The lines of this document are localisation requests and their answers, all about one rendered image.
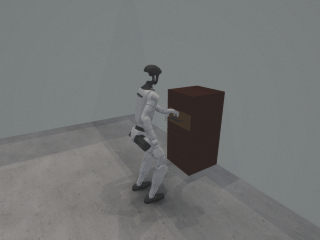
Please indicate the drawer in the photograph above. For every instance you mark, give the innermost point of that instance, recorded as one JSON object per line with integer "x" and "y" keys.
{"x": 186, "y": 123}

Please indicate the robot right forearm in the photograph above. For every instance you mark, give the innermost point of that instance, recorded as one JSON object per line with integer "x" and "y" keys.
{"x": 148, "y": 128}

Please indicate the robot left hand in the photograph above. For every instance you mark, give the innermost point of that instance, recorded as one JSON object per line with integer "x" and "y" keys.
{"x": 171, "y": 111}

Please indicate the right robot shin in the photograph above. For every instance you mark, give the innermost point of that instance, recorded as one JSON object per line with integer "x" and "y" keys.
{"x": 157, "y": 179}

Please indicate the cabinet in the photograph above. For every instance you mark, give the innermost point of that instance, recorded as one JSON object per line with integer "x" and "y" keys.
{"x": 197, "y": 149}

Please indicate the robot left forearm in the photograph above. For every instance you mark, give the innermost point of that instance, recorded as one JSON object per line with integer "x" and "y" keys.
{"x": 161, "y": 110}

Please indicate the robot right hand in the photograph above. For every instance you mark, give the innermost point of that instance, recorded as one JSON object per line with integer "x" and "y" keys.
{"x": 157, "y": 153}

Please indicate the robot right upper arm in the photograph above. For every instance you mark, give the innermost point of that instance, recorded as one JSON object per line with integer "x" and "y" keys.
{"x": 152, "y": 99}

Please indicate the right robot foot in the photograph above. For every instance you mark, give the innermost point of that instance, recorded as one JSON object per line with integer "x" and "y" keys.
{"x": 157, "y": 197}

